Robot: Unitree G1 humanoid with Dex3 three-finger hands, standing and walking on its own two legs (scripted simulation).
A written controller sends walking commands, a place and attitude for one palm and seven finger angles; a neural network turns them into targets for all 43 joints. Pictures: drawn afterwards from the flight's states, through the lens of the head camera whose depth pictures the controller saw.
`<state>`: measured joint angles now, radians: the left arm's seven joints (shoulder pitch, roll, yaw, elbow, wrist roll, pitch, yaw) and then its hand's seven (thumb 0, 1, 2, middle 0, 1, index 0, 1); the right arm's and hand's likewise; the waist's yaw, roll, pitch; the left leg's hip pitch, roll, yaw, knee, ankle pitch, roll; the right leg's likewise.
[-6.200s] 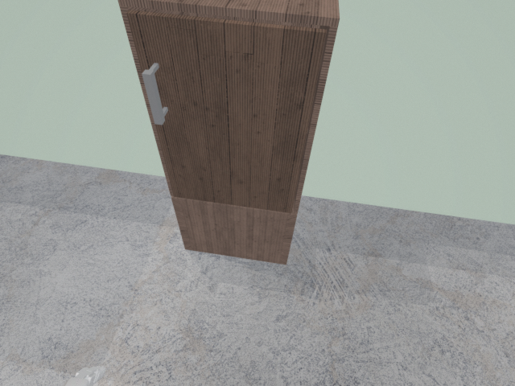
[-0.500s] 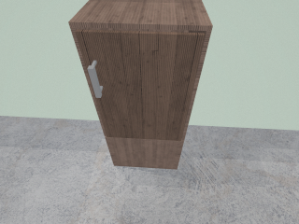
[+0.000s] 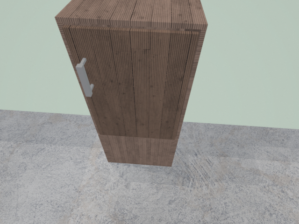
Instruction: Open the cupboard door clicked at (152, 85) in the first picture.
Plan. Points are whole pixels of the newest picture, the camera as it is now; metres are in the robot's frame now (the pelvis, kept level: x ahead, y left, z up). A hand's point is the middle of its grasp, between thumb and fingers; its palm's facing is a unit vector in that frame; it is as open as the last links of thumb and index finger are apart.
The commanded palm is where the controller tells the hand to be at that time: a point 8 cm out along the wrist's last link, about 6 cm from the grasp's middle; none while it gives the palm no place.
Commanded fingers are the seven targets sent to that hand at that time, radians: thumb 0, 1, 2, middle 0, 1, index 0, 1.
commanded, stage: come to a stop and stand still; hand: left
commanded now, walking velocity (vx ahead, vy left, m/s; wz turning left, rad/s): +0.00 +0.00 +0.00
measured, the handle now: (86, 77) +0.57 +0.27 +0.05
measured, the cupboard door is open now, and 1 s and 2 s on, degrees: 0 0 0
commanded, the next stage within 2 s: look again from close up in 0.62 s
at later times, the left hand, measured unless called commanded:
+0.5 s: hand out of the picture +0.05 +0.17 -0.17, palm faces +0.01 -0.98 -0.21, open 7.3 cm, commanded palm none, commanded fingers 0.00 0.90 0.90 -0.20 -0.30 -0.20 -0.30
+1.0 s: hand out of the picture +0.05 +0.17 -0.17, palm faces +0.02 -0.98 -0.21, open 7.3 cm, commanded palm none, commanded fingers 0.00 0.90 0.90 -0.20 -0.30 -0.20 -0.30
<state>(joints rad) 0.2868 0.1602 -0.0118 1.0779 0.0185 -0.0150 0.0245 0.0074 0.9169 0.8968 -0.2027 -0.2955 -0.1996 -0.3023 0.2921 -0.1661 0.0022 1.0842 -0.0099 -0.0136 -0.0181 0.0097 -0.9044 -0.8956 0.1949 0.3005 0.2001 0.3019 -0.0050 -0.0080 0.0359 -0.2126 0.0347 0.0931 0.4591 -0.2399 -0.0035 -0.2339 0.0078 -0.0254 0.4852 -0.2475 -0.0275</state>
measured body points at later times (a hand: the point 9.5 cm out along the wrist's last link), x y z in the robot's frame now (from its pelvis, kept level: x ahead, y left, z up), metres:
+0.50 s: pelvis +0.03 -0.01 +0.00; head +0.05 -0.01 +0.45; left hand +0.05 +0.22 -0.16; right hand +0.05 -0.23 -0.16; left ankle +0.00 +0.12 -0.74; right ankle +0.01 -0.10 -0.74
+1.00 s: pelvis +0.04 -0.01 +0.00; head +0.05 -0.02 +0.45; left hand +0.05 +0.22 -0.15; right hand +0.05 -0.24 -0.16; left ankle +0.00 +0.12 -0.74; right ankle +0.01 -0.10 -0.74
